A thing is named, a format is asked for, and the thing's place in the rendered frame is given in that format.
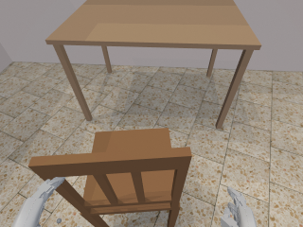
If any right robot hand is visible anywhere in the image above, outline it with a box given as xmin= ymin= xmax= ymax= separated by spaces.
xmin=221 ymin=186 xmax=257 ymax=227

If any chair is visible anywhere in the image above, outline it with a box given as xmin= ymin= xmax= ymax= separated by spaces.
xmin=28 ymin=128 xmax=192 ymax=227

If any left robot hand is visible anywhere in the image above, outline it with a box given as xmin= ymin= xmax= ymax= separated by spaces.
xmin=11 ymin=177 xmax=82 ymax=227

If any table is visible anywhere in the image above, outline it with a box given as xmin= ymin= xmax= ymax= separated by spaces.
xmin=45 ymin=0 xmax=261 ymax=130

